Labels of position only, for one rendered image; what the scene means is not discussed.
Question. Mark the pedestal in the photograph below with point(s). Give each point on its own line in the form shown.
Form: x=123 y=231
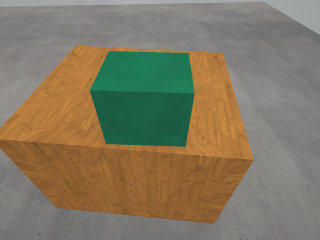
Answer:
x=55 y=139

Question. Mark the carton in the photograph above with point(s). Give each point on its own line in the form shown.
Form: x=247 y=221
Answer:
x=144 y=98

